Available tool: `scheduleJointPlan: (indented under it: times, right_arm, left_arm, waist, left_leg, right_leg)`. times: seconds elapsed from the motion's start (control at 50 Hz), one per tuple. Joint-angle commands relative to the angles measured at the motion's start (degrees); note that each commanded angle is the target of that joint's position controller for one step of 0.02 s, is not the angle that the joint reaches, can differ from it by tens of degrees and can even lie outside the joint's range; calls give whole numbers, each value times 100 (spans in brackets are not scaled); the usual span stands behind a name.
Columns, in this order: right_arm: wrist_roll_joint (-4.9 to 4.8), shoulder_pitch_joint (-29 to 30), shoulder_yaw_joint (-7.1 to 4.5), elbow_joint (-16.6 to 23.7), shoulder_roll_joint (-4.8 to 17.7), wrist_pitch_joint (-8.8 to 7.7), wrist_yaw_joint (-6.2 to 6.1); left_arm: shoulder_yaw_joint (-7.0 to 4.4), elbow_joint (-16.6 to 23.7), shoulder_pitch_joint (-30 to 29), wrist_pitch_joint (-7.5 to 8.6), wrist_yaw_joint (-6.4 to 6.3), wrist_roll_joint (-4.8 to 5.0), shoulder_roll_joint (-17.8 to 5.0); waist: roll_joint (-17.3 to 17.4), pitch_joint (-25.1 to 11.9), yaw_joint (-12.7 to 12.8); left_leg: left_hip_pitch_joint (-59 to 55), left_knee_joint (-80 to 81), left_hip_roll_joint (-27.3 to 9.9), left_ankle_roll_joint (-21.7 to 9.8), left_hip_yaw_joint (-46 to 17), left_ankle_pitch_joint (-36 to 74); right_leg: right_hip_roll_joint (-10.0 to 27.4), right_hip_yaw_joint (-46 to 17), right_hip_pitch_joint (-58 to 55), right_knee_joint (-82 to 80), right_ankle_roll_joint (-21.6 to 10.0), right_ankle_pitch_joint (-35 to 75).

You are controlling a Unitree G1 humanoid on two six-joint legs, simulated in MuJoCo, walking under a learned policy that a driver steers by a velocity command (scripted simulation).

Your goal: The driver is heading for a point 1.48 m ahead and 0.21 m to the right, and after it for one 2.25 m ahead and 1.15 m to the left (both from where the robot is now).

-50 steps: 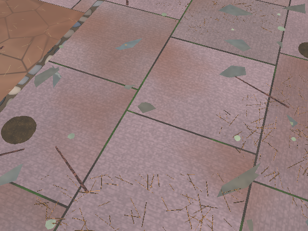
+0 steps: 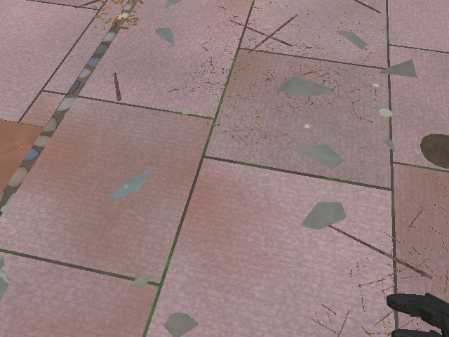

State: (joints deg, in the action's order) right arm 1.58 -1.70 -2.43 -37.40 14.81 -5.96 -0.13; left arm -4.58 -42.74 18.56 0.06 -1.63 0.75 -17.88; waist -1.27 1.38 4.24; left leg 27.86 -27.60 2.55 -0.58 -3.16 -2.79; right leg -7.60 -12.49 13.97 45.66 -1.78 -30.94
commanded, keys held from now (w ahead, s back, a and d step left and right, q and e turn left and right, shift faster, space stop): e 0.12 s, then w+e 0.36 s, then w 0.52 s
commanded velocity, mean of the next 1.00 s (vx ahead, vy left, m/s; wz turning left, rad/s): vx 0.36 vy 0.00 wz -0.40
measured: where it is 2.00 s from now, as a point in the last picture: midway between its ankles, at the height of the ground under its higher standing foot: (345, 228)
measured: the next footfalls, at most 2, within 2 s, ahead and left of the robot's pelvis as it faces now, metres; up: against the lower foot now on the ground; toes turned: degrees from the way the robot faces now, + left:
right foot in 0.38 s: +0.07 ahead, -0.13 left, +0.00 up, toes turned -17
left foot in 0.86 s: +0.47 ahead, -0.03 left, +0.00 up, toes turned -22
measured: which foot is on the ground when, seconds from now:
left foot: down 0.00-0.38, up 0.40-0.84, down 0.86-1.00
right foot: up 0.00-0.36, down 0.38-0.86, up 0.88-1.00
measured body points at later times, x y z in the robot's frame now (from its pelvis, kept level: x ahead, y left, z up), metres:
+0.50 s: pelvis +0.09 -0.04 +0.02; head +0.09 -0.08 +0.47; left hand +0.24 +0.21 -0.07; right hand +0.16 -0.36 -0.09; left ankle +0.16 +0.11 -0.66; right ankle +0.03 -0.12 -0.72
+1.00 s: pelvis +0.36 -0.09 +0.01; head +0.39 -0.10 +0.46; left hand +0.53 +0.14 -0.11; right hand +0.38 -0.39 -0.09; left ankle +0.43 -0.02 -0.72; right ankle +0.21 -0.17 -0.63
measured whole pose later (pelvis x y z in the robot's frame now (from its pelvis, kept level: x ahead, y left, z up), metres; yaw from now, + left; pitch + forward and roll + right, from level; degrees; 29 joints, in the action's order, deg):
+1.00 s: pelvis +0.36 -0.09 +0.01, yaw -23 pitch +2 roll +1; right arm 0.3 -10.4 -3.0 -44.9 15.6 -5.3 2.1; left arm -2.6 -43.3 19.3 3.6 -0.6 1.3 -16.4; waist -2.0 1.7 0.5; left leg 18.8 -26.3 3.2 -3.4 3.0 -9.5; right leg 1.8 -3.4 23.6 68.4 -1.4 -21.1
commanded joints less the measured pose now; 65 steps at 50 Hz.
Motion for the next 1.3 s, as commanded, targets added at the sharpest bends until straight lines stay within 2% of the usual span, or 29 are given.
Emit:
scheduleJointPlan:
  times: [0.02, 0.06, 0.1, 0.16, 0.28, 0.36, 0.38, 0.4, 0.42, 0.44, 0.46, 0.5, 0.52, 0.64, 0.72, 0.78, 0.82, 0.84, 0.86, 0.88, 0.9, 0.92, 0.94, 0.96, 1.0, 1.06, 1.18, 1.24, 1.3]
  right_arm:
    - [-78, -1103, -294, 260, 866, 161, -60]
    - [-54, -629, -167, 317, 589, 333, -100]
    - [8, -327, -203, 258, 740, 413, -112]
    - [-24, -362, -275, 150, 838, 401, -121]
    - [-252, -334, -443, 11, 1217, 328, -44]
    - [-352, -297, -417, -114, 1073, 389, 5]
    - [-293, -258, -341, -114, 779, 401, 19]
    - [-144, -109, -192, 14, 276, 374, 98]
    - [-226, 173, -266, 305, 543, 237, 110]
    - [-350, 304, -351, 308, 932, 99, 139]
    - [-338, 140, -392, 217, 1051, 20, 159]
    - [-113, -4, -391, 4, 988, -39, 149]
    - [-101, 19, -372, -48, 898, -37, 174]
    - [-223, 629, -175, 10, 478, 14, 279]
    - [-270, 1050, -120, 180, 494, -33, 382]
    - [-263, 879, -144, 183, 617, -76, 420]
    - [-215, 222, -257, 32, 839, -85, 361]
    - [-188, -606, -364, -187, 1052, -72, 305]
    - [-110, -1716, -430, -363, 1361, -58, 251]
    - [-95, -2261, -532, -577, 1781, -26, 276]
    - [-252, -2181, -383, -599, 1207, -27, 285]
    - [-261, -1776, -309, -577, 977, -2, 231]
    - [-203, -1443, -267, -527, 890, 27, 194]
    - [-145, -1207, -232, -513, 781, 40, 192]
    - [-78, -1033, -182, -511, 650, 1, 187]
    - [-181, -1077, -212, -639, 792, -62, 160]
    - [-266, -1517, -250, -821, 1052, 28, 87]
    - [-309, -1871, -264, -981, 1149, 113, 85]
    - [-316, -1950, -298, -1082, 1244, 232, 50]
  left_arm:
    - [-97, 402, 855, 30, 32, 78, -825]
    - [-181, 544, 62, -200, -29, 73, -898]
    - [-138, 642, 44, -334, -39, 73, -610]
    - [-65, 715, 41, -321, -17, 34, -327]
    - [-73, 810, -309, -177, 197, -7, -471]
    - [-143, 417, 369, -141, 245, 4, -454]
    - [-203, 217, 847, -127, 211, 30, -558]
    - [-290, 215, 1246, -83, 133, 24, -1006]
    - [-339, 486, 1004, 61, 194, -72, -1510]
    - [-261, 602, 673, 207, 203, -127, -1187]
    - [-174, 626, 424, 297, 186, -93, -952]
    - [-87, 645, 267, 303, 151, -35, -730]
    - [-57, 641, 326, 308, 119, -54, -667]
    - [-80, 365, 807, 332, 19, -33, -699]
    - [-108, 153, 1015, 307, 29, 29, -750]
    - [-140, 53, 953, 260, 19, 46, -817]
    - [-158, 60, 793, 225, 6, 40, -898]
    - [-116, 79, 741, 208, -1, 17, -817]
    - [-13, 193, 742, 208, -12, -93, -590]
    - [183, 254, 1580, 316, 45, -11, 137]
    - [95, 161, 1225, 418, 62, 109, -406]
    - [4, 338, 482, 469, 92, 217, -705]
    - [39, 431, 73, 518, 87, 153, -664]
    - [18, 470, -156, 537, 86, 39, -616]
    - [18, 401, 70, 464, 111, 19, -440]
    - [87, 467, -94, 369, 104, -36, -205]
    - [201, 765, -1354, 490, 219, -28, -20]
    - [185, 931, -1796, 524, 308, 33, -98]
    - [125, 1022, -1837, 545, 381, 20, -262]
  waist:
    - [1117, -2182, -450]
    - [564, -1178, -484]
    - [849, -621, -289]
    - [1001, -746, -309]
    - [993, -715, -366]
    - [677, -561, -16]
    - [157, -433, 122]
    - [-1281, -227, 158]
    - [-1421, 136, 104]
    - [-938, 396, 30]
    - [-831, 454, -172]
    - [-558, 229, -276]
    - [-551, 119, -271]
    - [-592, 166, 27]
    - [-557, 471, 181]
    - [-652, 457, 28]
    - [-746, -32, -360]
    - [-662, -631, -762]
    - [-170, -1554, -1189]
    - [1796, -2543, -797]
    - [1512, -2317, -1031]
    - [1116, -1274, -1042]
    - [523, -821, -897]
    - [332, -453, -731]
    - [559, -375, -420]
    - [542, -100, -319]
    - [380, 143, -751]
    - [410, 215, -909]
    - [492, 171, -779]
  left_leg:
    - [-3932, 205, -2804, -1666, -3004, 2530]
    - [-2723, 506, -2091, -1243, -1743, 1359]
    - [-1553, 941, -1648, -1149, -975, 820]
    - [-1361, 1330, -1645, -1259, -543, -189]
    - [-1172, 1749, -1928, -1118, -281, -1958]
    - [-696, 1074, -1699, -689, 260, -2891]
    - [-162, 26, -1344, -396, 713, -3058]
    - [1303, -2345, -674, 95, 1287, -3213]
    - [2647, -3073, -139, 53, 347, -3191]
    - [2795, -3307, -475, -88, -84, -2504]
    - [2794, -3145, -591, -127, -92, -1807]
    - [2293, -2652, -689, 10, -29, -1016]
    - [2025, -2490, -634, 85, 55, -629]
    - [1141, -915, -408, 270, 268, 684]
    - [1107, -378, -398, 114, 299, 600]
    - [760, -121, -352, -112, 349, 207]
    - [-284, -26, -56, -344, 635, -85]
    - [-1514, -45, -39, -548, 681, 89]
    - [-3429, -359, -1004, -955, -394, 189]
    - [-5394, 288, -2455, -1942, -3417, -1292]
    - [-5213, 1021, -2410, -1841, -4143, -2228]
    - [-4394, 1086, -2231, -1565, -3147, -2093]
    - [-3542, 1163, -2011, -1410, -2467, -1523]
    - [-2821, 1298, -1788, -1358, -2007, -906]
    - [-2155, 1594, -1556, -1376, -1530, -349]
    - [-1678, 1967, -1535, -1499, -1005, 88]
    - [-1705, 2035, -1175, -1162, -107, 448]
    - [-2245, 1853, -1428, -1097, -216, 358]
    - [-2873, 1436, -1688, -945, -315, 839]
  right_leg:
    - [486, 233, 2321, 2981, 494, -764]
    - [755, 577, 2453, 2983, 702, -43]
    - [886, 859, 1928, 2503, 718, 327]
    - [1005, 1129, 1598, 1686, 628, 654]
    - [1098, 1467, 691, -55, 99, 1115]
    - [766, 1876, -546, -1442, -295, 1363]
    - [914, 1393, -1071, -1933, -513, 893]
    - [2259, -807, -1683, -2703, -1069, 142]
    - [2882, -3012, -1432, -3622, -1830, -1344]
    - [2838, -2752, -1299, -3852, -1731, -1297]
    - [2658, -2221, -1316, -3713, -1516, -557]
    - [2244, -1283, -1302, -3564, -1192, 868]
    - [2083, -928, -1278, -3562, -1103, 1483]
    - [1762, 104, -1099, -3542, -867, 2708]
    - [1997, 19, -1302, -3449, -915, 2771]
    - [2177, -24, -1579, -3189, -806, 3491]
    - [2022, 181, -1688, -2373, -656, 5509]
    - [1750, 427, -1407, -1391, -505, 6218]
    - [1469, 541, -211, 282, -320, 4905]
    - [355, 654, 1975, 2513, 118, 617]
    - [471, 87, 2621, 3146, 89, -77]
    - [780, 293, 3017, 3228, 47, 295]
    - [1086, 513, 2842, 2957, 6, 777]
    - [1258, 636, 2666, 2577, 17, 1065]
    - [1460, 647, 2153, 2208, 34, 1325]
    - [1578, 813, 2246, 1520, 194, 1525]
    - [1340, 1177, 1954, -741, 267, 3494]
    - [1236, 1160, 1985, -1254, 183, 3560]
    - [1124, 1165, 1899, -1570, -31, 2932]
